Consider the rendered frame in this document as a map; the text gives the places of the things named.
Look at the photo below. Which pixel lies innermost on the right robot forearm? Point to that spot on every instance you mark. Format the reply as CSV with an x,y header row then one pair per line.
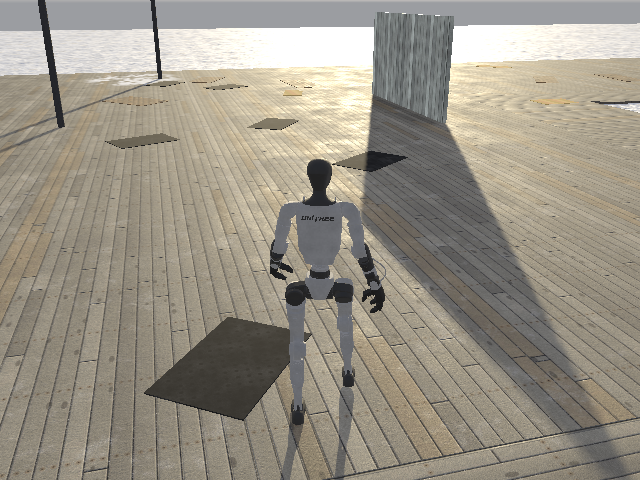
x,y
369,270

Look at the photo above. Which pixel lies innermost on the robot left foot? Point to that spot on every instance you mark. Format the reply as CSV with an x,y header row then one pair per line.
x,y
298,415

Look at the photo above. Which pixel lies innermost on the robot left upper arm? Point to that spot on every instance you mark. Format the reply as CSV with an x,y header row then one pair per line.
x,y
287,211

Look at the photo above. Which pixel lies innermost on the robot right upper arm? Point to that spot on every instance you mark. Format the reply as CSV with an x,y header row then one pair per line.
x,y
352,213

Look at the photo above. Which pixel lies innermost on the robot left hand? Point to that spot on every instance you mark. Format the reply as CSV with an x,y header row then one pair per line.
x,y
279,275

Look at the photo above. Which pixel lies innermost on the robot right hand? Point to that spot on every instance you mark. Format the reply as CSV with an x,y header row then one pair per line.
x,y
378,299

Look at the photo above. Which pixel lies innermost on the left robot forearm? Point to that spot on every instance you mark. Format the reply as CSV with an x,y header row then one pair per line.
x,y
275,259

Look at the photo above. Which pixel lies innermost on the humanoid robot head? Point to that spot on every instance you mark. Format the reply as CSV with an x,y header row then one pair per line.
x,y
319,171

